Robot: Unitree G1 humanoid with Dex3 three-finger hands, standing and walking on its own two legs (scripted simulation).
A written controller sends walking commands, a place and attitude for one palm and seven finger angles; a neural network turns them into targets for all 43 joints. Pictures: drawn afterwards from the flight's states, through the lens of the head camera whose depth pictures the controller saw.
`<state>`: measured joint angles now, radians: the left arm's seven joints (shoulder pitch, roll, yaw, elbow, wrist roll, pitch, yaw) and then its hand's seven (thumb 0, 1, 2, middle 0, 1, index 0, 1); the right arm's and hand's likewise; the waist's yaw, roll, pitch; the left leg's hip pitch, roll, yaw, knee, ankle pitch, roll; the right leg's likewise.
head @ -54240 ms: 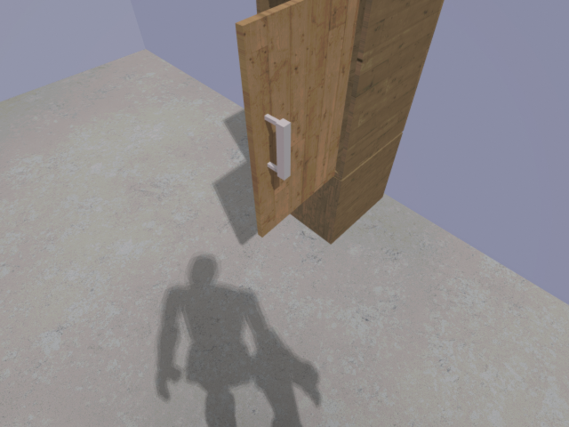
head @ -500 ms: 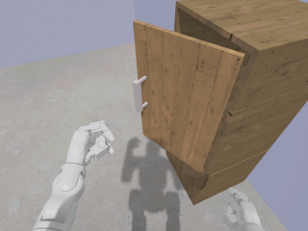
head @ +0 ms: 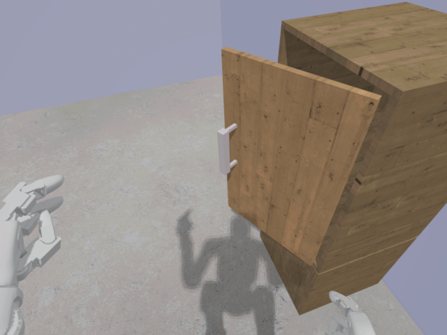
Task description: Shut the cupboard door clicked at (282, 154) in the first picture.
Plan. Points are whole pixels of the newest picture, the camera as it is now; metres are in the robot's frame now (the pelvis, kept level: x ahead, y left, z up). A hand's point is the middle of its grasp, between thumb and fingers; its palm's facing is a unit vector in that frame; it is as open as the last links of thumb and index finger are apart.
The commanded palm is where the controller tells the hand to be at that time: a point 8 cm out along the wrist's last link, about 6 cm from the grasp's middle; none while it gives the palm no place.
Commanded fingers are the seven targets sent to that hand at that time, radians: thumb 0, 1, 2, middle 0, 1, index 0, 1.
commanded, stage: draw the hand back to the body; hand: left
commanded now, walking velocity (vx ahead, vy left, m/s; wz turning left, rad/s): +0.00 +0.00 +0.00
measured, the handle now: (229, 149) +0.61 +0.06 -0.02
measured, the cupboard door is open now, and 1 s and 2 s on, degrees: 28 28 28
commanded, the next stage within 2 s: step back with the hand held close in 0.38 s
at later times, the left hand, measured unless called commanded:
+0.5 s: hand (57, 247) +0.18 +0.25 +0.15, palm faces +0.43 -0.81 -0.40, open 7.4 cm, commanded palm +0.13 +0.29 +0.17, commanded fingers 0.00 0.90 0.90 -0.20 -0.30 -0.20 -0.30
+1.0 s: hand (42, 249) +0.18 +0.27 +0.15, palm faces +0.32 -0.80 -0.51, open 7.4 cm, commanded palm +0.12 +0.31 +0.17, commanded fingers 0.00 0.90 0.90 -0.20 -0.30 -0.20 -0.30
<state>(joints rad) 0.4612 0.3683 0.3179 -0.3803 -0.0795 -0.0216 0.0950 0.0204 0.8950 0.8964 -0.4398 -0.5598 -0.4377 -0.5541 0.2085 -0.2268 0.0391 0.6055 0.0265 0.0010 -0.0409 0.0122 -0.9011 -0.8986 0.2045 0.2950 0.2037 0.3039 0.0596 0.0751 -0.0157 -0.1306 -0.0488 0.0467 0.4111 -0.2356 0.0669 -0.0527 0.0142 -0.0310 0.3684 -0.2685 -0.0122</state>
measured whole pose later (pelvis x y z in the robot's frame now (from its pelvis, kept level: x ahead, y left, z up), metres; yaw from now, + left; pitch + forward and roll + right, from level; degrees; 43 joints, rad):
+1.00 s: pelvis -0.04 +0.02 -0.01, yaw -3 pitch +2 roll -1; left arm 0.56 0.46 0.43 -0.48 -0.07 -0.16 0.12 0.02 0.89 0.90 -0.21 -0.31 -0.21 -0.30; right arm 0.18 -0.25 -0.01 0.53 0.03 0.05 -0.08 0.01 -0.90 -0.90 0.20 0.29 0.20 0.30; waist -0.01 0.01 -0.01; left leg -0.33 -0.04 0.10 0.53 -0.24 0.10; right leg -0.28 0.02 0.01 0.51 -0.26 0.01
